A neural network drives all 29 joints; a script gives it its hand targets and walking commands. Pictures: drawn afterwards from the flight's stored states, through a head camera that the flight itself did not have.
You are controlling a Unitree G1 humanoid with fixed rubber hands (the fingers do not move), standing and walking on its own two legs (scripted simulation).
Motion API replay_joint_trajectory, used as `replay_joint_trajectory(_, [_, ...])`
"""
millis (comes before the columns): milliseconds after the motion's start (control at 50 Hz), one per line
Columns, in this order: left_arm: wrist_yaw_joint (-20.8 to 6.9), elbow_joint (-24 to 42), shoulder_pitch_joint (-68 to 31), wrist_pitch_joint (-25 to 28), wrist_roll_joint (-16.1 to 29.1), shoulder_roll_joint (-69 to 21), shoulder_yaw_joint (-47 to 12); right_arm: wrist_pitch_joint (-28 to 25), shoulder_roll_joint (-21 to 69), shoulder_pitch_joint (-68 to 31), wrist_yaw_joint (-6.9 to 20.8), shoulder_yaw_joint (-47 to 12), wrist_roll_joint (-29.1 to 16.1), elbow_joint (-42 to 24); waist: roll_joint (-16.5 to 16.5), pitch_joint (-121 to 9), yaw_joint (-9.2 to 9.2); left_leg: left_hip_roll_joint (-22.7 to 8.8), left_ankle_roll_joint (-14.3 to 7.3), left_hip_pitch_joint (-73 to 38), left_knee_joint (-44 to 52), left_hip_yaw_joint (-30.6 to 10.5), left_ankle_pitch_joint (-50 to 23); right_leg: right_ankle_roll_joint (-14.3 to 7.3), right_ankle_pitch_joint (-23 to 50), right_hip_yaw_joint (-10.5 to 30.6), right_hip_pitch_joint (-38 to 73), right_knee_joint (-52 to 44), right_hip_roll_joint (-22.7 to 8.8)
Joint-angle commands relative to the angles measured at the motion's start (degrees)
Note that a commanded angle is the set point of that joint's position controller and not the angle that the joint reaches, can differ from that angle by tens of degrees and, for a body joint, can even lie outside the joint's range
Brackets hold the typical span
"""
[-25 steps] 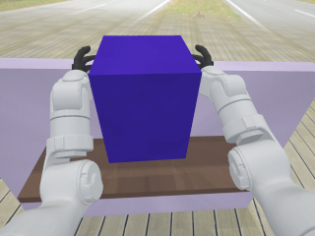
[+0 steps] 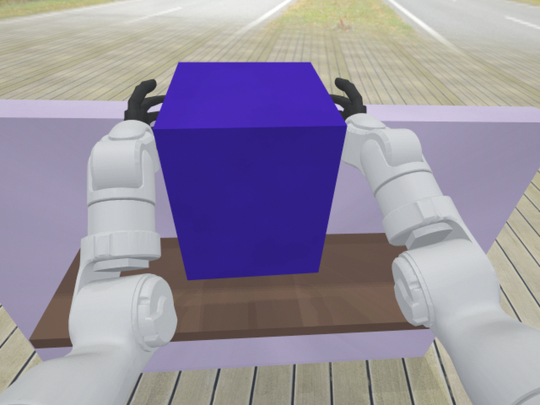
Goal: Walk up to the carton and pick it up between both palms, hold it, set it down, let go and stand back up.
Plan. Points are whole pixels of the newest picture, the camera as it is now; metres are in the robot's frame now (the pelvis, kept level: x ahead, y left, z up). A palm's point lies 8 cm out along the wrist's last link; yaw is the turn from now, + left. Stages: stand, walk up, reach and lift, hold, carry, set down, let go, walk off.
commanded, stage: hold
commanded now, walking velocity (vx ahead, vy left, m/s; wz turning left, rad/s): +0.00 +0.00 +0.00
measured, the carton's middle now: (249, 169) +0.39 +0.01 +0.22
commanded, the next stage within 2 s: set down in 0.36 s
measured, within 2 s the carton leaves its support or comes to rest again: neither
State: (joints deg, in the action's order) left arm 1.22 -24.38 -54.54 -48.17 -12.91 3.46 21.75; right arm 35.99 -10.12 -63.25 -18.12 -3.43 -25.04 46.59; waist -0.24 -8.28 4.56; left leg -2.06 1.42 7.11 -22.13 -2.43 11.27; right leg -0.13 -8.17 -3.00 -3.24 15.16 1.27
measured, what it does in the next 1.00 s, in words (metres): stands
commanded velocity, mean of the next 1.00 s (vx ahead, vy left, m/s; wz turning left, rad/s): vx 0.00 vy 0.00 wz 0.00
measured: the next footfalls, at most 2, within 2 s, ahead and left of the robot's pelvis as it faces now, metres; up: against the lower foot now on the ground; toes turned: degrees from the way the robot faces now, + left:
none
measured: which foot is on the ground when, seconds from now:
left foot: down 0.00-1.00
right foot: down 0.00-1.00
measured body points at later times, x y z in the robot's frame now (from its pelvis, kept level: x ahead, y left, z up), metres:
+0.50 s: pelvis +0.00 +0.00 +0.00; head -0.08 +0.02 +0.44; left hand +0.40 +0.15 +0.29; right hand +0.39 -0.14 +0.30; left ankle +0.01 +0.13 -0.75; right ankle +0.01 -0.12 -0.75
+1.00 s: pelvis +0.00 -0.01 +0.00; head -0.05 +0.03 +0.45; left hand +0.41 +0.16 +0.24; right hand +0.42 -0.13 +0.23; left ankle +0.01 +0.13 -0.75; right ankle +0.01 -0.12 -0.75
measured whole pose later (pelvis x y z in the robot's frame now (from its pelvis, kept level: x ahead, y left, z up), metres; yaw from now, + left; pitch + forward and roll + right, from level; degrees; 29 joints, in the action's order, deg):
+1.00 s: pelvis +0.00 -0.01 +0.00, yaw +2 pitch -6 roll -1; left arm 2.4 -25.4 -51.1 -32.8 -16.2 1.1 21.3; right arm 12.5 -3.9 -55.7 -10.6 5.2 -11.3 52.5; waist 3.2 -0.2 4.0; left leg -1.8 1.9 4.0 -20.7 -4.1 10.5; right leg -0.7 -8.2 -4.6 0.3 14.1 1.2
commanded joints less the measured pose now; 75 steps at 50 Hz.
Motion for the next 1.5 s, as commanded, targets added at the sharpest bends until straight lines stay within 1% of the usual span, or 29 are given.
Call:
replay_joint_trajectory(0, [-7.8,6.9,-43.2,4.1,9.7,-34.5,-22.9,-2.5,40.0,-43.6,7.4,-9.4,-8.3,-20.5,-2.1,-20.7,0.45,4.9,2.4,-4.7,1.2,0.8,-14.4,3.4,10.9,2.0,7.1,0.1,3.8])
replay_joint_trajectory(340, [-7.8,7.1,-43.2,4.0,9.7,-34.7,-23.0,-2.4,39.7,-43.5,7.5,-9.3,-8.2,-20.3,-2.5,-20.6,0.51,4.7,2.6,-4.7,1.2,0.7,-14.8,3.2,10.7,1.9,7.0,0.2,3.9])
replay_joint_trajectory(420, [-7.7,7.4,-46.8,5.3,10.6,-34.5,-23.3,-3.9,40.2,-46.3,7.8,-8.7,-7.5,-20.5,-2.4,-21.5,0.51,4.9,2.5,-5.5,1.0,0.6,-14.6,3.4,10.0,1.5,6.0,0.0,3.9])
replay_joint_trajectory(460, [-7.7,6.2,-49.4,7.0,10.7,-34.0,-22.4,-5.7,40.3,-48.1,8.2,-7.6,-5.9,-18.9,-2.4,-21.5,0.33,5.0,2.3,-6.1,1.2,0.5,-13.8,3.5,8.4,1.1,4.9,-0.4,3.7])
replay_joint_trajectory(500, [-7.8,3.0,-51.1,9.3,9.8,-33.2,-20.2,-8.5,39.4,-49.1,9.0,-5.1,-2.6,-15.2,-2.3,-20.5,0.03,4.8,2.0,-6.9,2.1,0.5,-12.1,3.3,5.6,0.5,3.6,-1.2,3.5])
replay_joint_trajectory(560, [-8.4,-3.9,-47.3,12.7,5.4,-31.2,-14.5,-13.4,36.5,-46.0,10.5,0.1,4.7,-7.2,-1.4,-17.0,0.01,4.4,1.4,-7.9,4.2,1.1,-10.2,2.7,3.8,-0.3,5.3,-2.1,2.8])
replay_joint_trajectory(620, [-9.8,-7.5,-41.0,14.9,0.4,-28.5,-10.4,-18.2,33.7,-40.8,11.6,4.1,10.8,-1.5,-0.2,-12.4,0.42,4.6,0.9,-9.1,5.4,2.6,-12.4,2.5,5.3,-1.2,8.3,-2.4,2.4])
replay_joint_trajectory(660, [-10.7,-7.5,-37.6,15.2,-1.7,-27.7,-9.7,-21.0,32.3,-38.5,12.2,4.8,12.7,-0.8,0.2,-11.0,0.52,4.7,0.8,-10.4,5.2,3.5,-16.0,2.4,7.2,-1.9,9.7,-2.4,2.5])
replay_joint_trajectory(680, [-11.1,-6.9,-36.3,15.1,-2.2,-27.8,-10.0,-22.4,31.9,-38.0,12.5,4.6,13.2,-1.6,0.2,-11.0,0.58,4.7,0.9,-11.1,4.7,3.8,-18.1,2.4,8.3,-2.4,10.1,-2.3,2.7])
replay_joint_trajectory(740, [-11.3,-3.9,-34.6,15.2,-2.1,-29.8,-13.3,-26.1,31.6,-39.1,12.8,2.8,13.3,-6.4,-0.4,-12.9,0.85,4.8,1.3,-13.3,3.0,4.2,-23.9,2.4,11.5,-3.4,10.7,-1.9,3.0])
replay_joint_trajectory(800, [-10.4,-0.5,-34.9,16.0,-0.1,-33.3,-18.1,-28.9,32.4,-41.8,12.9,0.3,12.7,-12.2,-1.8,-17.0,1.12,4.6,1.9,-15.5,1.2,3.9,-27.5,2.4,13.8,-3.8,10.6,-1.4,2.9])
replay_joint_trajectory(860, [-8.6,2.7,-36.0,17.1,2.4,-36.2,-22.6,-30.3,33.4,-43.9,12.9,-1.8,11.9,-16.2,-3.1,-21.0,1.3,4.3,2.4,-17.3,-0.2,3.2,-28.6,2.3,14.2,-3.8,9.4,-1.0,2.9])
replay_joint_trajectory(900, [-7.2,4.0,-36.8,17.7,3.8,-37.3,-24.8,-30.4,34.0,-44.4,13.0,-2.7,11.7,-17.3,-3.6,-22.8,1.3,4.1,2.6,-17.9,-0.6,2.7,-27.7,2.3,13.7,-3.8,8.3,-0.8,2.8])
replay_joint_trajectory(960, [-5.5,4.5,-37.6,18.3,5.2,-37.9,-26.3,-29.9,34.6,-44.3,13.4,-3.0,11.7,-16.7,-3.9,-24.1,0.98,3.8,2.7,-17.7,-0.6,2.1,-25.0,2.3,12.4,-3.6,6.7,-0.7,2.7])
replay_joint_trajectory(1000, [-4.7,3.8,-37.7,18.5,5.5,-37.7,-26.0,-29.3,34.8,-43.9,13.8,-2.6,12.0,-15.0,-3.6,-23.9,0.52,3.7,2.5,-16.9,-0.2,1.9,-22.9,2.4,11.3,-3.5,5.8,-0.7,2.7])
replay_joint_trajectory(1060, [-4.1,1.5,-37.1,18.6,4.9,-36.9,-24.0,-28.6,34.6,-42.7,14.4,-1.4,12.7,-11.4,-2.7,-22.5,-0.38,3.6,2.1,-15.4,0.7,1.9,-20.3,2.5,10.2,-3.1,5.4,-0.7,2.6])
replay_joint_trajectory(1160, [-4.4,-2.6,-34.6,18.9,2.5,-34.9,-19.4,-28.3,33.7,-40.2,15.6,1.4,14.5,-5.4,-0.9,-19.1,-1.79,3.9,1.4,-13.1,2.1,2.6,-18.8,2.7,10.5,-2.8,6.2,-0.9,2.5])
replay_joint_trajectory(1240, [-4.8,-4.3,-33.2,19.3,0.9,-33.9,-16.9,-29.1,33.2,-38.9,16.4,3.3,16.0,-2.7,-0.1,-17.3,-2.43,4.1,1.2,-12.2,2.6,3.3,-19.1,2.8,11.6,-2.8,7.0,-0.8,2.4])
replay_joint_trajectory(1340, [-4.6,-4.3,-33.5,20.5,0.6,-34.4,-16.9,-30.7,33.0,-39.3,17.2,4.7,17.4,-1.9,-0.3,-17.9,-2.8,4.1,1.3,-12.4,2.6,3.7,-20.1,2.8,12.7,-3.0,7.1,-0.6,2.4])
replay_joint_trajectory(1480, [-2.8,-4.4,-35.3,23.2,2.1,-36.5,-18.9,-32.7,33.2,-40.2,18.2,5.9,19.1,-0.9,-1.3,-21.0,-3.04,3.4,1.9,-13.9,2.2,3.7,-20.6,2.3,12.3,-3.2,5.0,-0.7,2.2])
